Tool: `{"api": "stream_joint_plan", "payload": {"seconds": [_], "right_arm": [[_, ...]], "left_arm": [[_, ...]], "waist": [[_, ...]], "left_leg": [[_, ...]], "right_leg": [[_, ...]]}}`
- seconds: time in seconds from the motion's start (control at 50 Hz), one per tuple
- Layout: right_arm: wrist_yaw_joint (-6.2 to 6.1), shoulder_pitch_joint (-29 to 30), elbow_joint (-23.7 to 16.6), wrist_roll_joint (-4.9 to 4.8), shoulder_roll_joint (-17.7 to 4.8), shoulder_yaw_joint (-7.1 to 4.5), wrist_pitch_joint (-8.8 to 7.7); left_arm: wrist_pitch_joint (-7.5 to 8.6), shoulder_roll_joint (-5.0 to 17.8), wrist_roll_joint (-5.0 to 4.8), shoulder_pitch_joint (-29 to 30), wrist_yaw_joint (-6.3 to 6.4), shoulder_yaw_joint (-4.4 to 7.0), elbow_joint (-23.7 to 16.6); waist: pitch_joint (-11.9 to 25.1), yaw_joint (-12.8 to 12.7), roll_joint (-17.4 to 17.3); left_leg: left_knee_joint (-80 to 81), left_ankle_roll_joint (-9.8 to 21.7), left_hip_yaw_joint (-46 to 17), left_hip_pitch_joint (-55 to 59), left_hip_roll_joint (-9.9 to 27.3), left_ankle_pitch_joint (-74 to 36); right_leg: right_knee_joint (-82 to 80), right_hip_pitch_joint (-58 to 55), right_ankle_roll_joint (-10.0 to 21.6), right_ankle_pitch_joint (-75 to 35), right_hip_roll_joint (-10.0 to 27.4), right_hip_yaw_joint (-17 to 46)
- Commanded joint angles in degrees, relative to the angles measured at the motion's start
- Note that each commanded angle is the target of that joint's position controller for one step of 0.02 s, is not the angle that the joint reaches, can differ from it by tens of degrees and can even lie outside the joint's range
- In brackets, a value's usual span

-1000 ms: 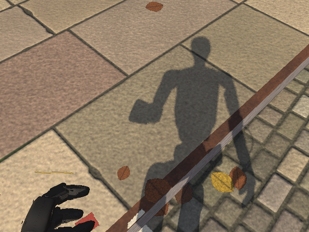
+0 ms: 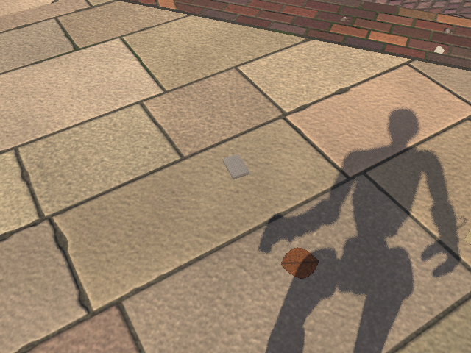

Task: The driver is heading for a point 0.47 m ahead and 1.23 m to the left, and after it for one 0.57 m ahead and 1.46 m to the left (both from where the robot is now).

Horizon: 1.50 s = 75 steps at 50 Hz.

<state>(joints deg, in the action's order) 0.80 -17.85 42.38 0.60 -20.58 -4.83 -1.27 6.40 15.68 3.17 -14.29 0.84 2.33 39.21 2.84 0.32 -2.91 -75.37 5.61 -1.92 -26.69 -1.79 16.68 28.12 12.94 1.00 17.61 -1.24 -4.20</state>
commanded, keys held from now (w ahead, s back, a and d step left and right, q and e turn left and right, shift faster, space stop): w+q+shift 1.00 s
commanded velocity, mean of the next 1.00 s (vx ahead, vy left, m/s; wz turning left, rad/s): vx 1.00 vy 0.00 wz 0.98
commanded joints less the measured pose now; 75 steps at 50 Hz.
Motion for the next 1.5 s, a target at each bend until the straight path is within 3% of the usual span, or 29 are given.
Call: {"api": "stream_joint_plan", "payload": {"seconds": [0.02,0.18,0.24,0.26,0.28,0.3,0.32,0.36,0.44,0.58,0.62,0.64,0.66,0.68,0.72,0.78,0.98,1.04,1.08,1.1,1.12,1.14,1.18,1.24,1.3,1.4,1.46,1.48,1.5], "right_arm": [[1.76,7.9,-9.2,0.97,2.0,1.71,1.08],[4.66,16.8,-13.4,1.23,0.8,3.58,1.21],[3.07,-8.7,-5.6,1.87,-6.4,0.27,0.74],[1.72,-16.5,-2.4,0.82,-9.3,-1.51,0.32],[0.26,-12.0,-2.8,-0.23,-13.5,-2.6,0.95],[-0.13,-9.4,-5.9,0.88,-17.1,-3.79,1.55],[-1.05,-7.8,-7.1,0.2,-14.5,-3.47,1.95],[-1.72,-3.4,-5.5,0.38,-9.5,-1.97,0.93],[-1.4,1.1,-4.8,0.34,-7.4,-0.55,-2.63],[-0.26,-2.1,-3.1,-0.39,-9.4,-2.43,-2.47],[-0.01,-0.5,-3.1,0.2,-11.3,-2.72,-2.36],[-0.02,1.6,-5.0,0.17,-5.7,-1.16,-3.23],[-0.05,-2.9,-8.7,-1.73,2.5,1.09,-3.37],[-0.47,-1.6,-8.7,-0.43,-0.8,1.42,-2.57],[0.71,4.6,-8.0,1.32,-3.3,0.94,-1.13],[3.07,7.9,-9.9,1.6,-0.4,1.57,1.14],[5.0,23.3,-15.0,1.07,0.6,3.61,1.83],[3.92,11.1,-11.3,1.02,-2.8,2.09,1.57],[1.77,-11.9,-3.5,0.48,-7.3,-1.16,0.87],[0.22,-7.4,-3.1,-1.28,-10.5,-2.73,1.58],[0.27,-3.8,-6.8,1.16,-16.3,-3.47,2.27],[-0.76,-6.8,-7.1,0.9,-14.1,-3.58,2.52],[-1.52,-4.0,-4.0,0.81,-9.2,-2.33,0.92],[-1.46,-0.9,-3.6,0.34,-6.1,-0.57,-1.96],[-1.0,0.7,-3.2,0.15,-6.6,-0.85,-3.26],[-0.06,-3.5,-1.3,-0.74,-8.3,-1.97,-3.11],[-0.14,-1.6,-1.1,-0.13,-11.8,-2.72,-2.82],[-0.01,0.6,-2.3,-0.06,-7.8,-1.59,-3.57],[-0.4,0.1,-5.5,-1.11,1.8,0.9,-3.94]], "left_arm": [[2.06,1.8,-1.66,-8.9,-0.28,0.43,2.5],[2.86,9.1,-2.11,-9.4,0.48,0.65,6.4],[0.55,13.7,-1.76,-2.8,2.11,2.08,3.3],[-0.3,13.1,-1.73,-0.1,1.41,2.43,2.4],[-0.09,4.9,0.16,-2.2,0.28,0.22,-0.4],[0.25,7.3,-1.78,-7.0,0.51,0.15,-5.7],[1.33,9.0,-0.82,-2.5,0.03,-0.55,-6.9],[0.95,8.4,0.31,-0.5,-0.17,-0.95,-6.7],[-3.32,5.9,1.14,3.5,-0.28,-2.05,-9.6],[-2.88,6.5,-2.39,8.3,-1.35,-1.78,-9.2],[-2.28,10.8,-1.85,-7.0,0.0,0.6,-5.5],[-1.84,15.2,-0.4,-19.4,1.3,2.33,-3.8],[-1.97,20.2,1.54,-17.2,1.41,3.07,-4.3],[-2.35,17.0,0.49,-9.7,1.16,3.21,-5.0],[-2.82,9.0,-0.24,-3.7,0.5,1.57,-4.6],[-1.62,5.6,-1.18,-7.1,0.01,0.62,0.6],[-0.04,8.6,-1.22,-11.9,0.13,1.07,7.0],[-2.05,13.8,-1.12,-11.1,1.74,2.49,6.2],[-3.52,14.7,-0.79,-5.1,1.32,3.15,3.4],[-3.33,7.8,-0.15,-3.3,-0.07,1.73,1.5],[-2.24,7.0,-1.39,-6.5,-0.04,0.99,-6.0],[-0.47,9.2,-1.1,-0.6,-0.26,0.58,-7.3],[0.1,8.8,-0.83,1.4,-0.32,0.11,-6.5],[-3.65,7.7,1.28,-0.4,-0.44,-0.35,-5.5],[-3.98,3.9,0.1,10.2,-1.63,-1.97,-9.8],[-3.59,5.1,-2.04,14.2,-1.84,-1.76,-10.1],[-2.8,11.1,-1.83,-2.8,-0.04,1.11,-5.9],[-2.47,15.1,-0.7,-15.3,1.28,2.79,-3.8],[-2.35,19.1,1.55,-19.3,1.78,3.51,-3.0]], "waist": [[-5.6,-1.9,7.2],[-7.6,2.2,6.7],[4.2,16.5,9.2],[6.5,18.9,2.0],[6.0,10.9,-8.8],[20.2,7.5,-7.5],[16.8,8.2,1.1],[-0.8,1.2,8.9],[-9.6,-4.5,9.2],[-2.5,0.2,0.6],[6.2,-9.0,4.0],[13.3,-14.0,9.6],[17.5,-7.3,26.7],[12.1,-4.8,22.7],[0.8,-4.2,8.9],[-4.5,-2.1,9.2],[-10.5,-0.7,5.4],[-1.8,7.5,9.8],[7.0,16.9,6.8],[3.2,11.2,-6.9],[12.7,5.5,-9.9],[12.8,8.9,0.7],[-3.0,2.1,8.6],[-7.3,-3.6,8.9],[-9.9,-2.1,5.7],[-5.5,2.4,1.0],[5.2,-7.4,2.9],[11.8,-13.1,5.6],[16.2,-10.8,20.2]], "left_leg": [[-0.6,-0.7,-2.1,-25.0,6.9,-0.1],[27.4,1.9,15.1,1.5,-2.3,-16.6],[31.5,7.4,9.5,30.5,-5.0,-13.2],[38.6,11.5,2.0,42.6,-1.3,-17.1],[32.6,13.3,-9.7,48.0,5.7,-30.7],[43.6,24.8,-33.1,60.0,15.5,-18.5],[55.7,23.2,-42.5,53.2,16.4,-1.2],[61.4,18.5,-36.4,30.1,12.6,-0.3],[65.0,16.1,-23.4,-0.6,5.3,-9.4],[54.6,6.6,-20.6,9.5,0.9,-23.6],[31.9,3.3,-17.8,9.9,-1.5,-32.8],[11.6,2.1,-13.7,1.2,-4.4,-19.3],[-4.3,0.8,-8.0,-13.9,-8.9,15.2],[-9.5,1.5,-5.3,-21.3,-4.0,8.4],[-5.2,1.0,-2.8,-20.7,2.2,0.6],[-2.6,-0.1,-2.8,-19.6,5.5,-0.7],[28.3,4.0,13.4,-8.9,0.2,-14.4],[30.8,6.8,14.3,6.6,-4.9,-8.0],[38.1,11.1,5.7,35.2,-4.7,-5.2],[40.0,13.1,-7.4,41.7,2.3,-3.6],[47.8,25.3,-38.0,56.9,14.6,-4.1],[58.1,24.6,-46.0,53.7,17.1,5.7],[62.4,19.6,-37.6,32.6,13.2,0.5],[63.2,17.2,-26.6,12.9,6.9,-8.2],[65.8,13.9,-20.1,0.2,1.0,-10.5],[60.5,8.1,-21.1,9.1,1.5,-24.8],[34.6,4.0,-19.5,13.4,-0.5,-40.0],[16.7,2.8,-16.2,4.6,-3.2,-29.9],[-0.8,2.0,-10.4,-11.2,-8.4,14.7]], "right_leg": [[-14.0,-15.6,4.5,-22.5,16.7,14.4],[-14.0,-5.3,-3.0,-74.6,9.8,-9.3],[19.9,0.8,-3.1,-83.3,13.5,-6.0],[47.1,11.1,-2.8,-41.5,6.0,-7.1],[69.6,27.1,-2.2,11.8,-1.7,-5.4],[78.6,38.5,-3.1,12.2,-0.9,6.8],[72.3,40.9,-2.4,5.9,1.5,9.8],[59.9,37.0,-2.5,4.6,5.6,9.3],[36.2,22.6,-5.8,7.1,10.1,8.0],[5.9,0.5,-3.6,-16.3,3.2,6.2],[4.8,-16.5,-2.8,-6.0,1.2,4.3],[3.7,-29.6,-1.1,11.6,11.9,15.0],[-11.2,-35.9,2.1,28.9,28.0,48.4],[-15.9,-29.6,4.8,36.8,28.0,57.0],[-13.0,-16.6,4.1,23.0,22.3,35.4],[-14.6,-9.3,1.5,3.7,17.7,17.6],[-17.5,-12.6,-2.4,-54.9,12.2,-11.8],[2.1,-16.7,-2.5,-83.5,15.7,-11.3],[36.3,-1.0,-0.7,-64.7,14.5,-9.4],[57.9,17.5,-1.4,1.1,2.2,-8.9],[72.4,37.3,-3.6,12.4,-1.1,2.5],[68.1,41.4,-3.3,7.2,1.4,9.3],[54.1,36.0,-3.0,4.7,6.0,9.4],[42.7,25.3,-5.3,9.3,8.8,8.7],[24.9,16.2,-6.2,-5.4,8.7,5.8],[6.8,4.0,-3.9,-20.7,3.8,5.2],[3.1,-15.3,-2.3,-8.0,0.6,4.6],[4.2,-29.6,-0.7,4.7,8.5,11.2],[-4.9,-39.2,1.7,24.2,25.6,36.9]]}}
